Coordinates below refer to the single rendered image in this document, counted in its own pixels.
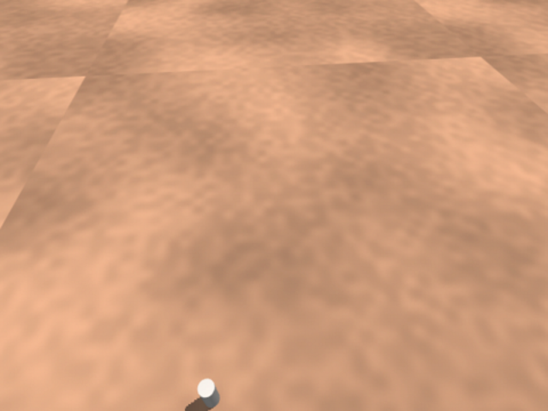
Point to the can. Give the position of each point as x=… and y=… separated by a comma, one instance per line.
x=208, y=393

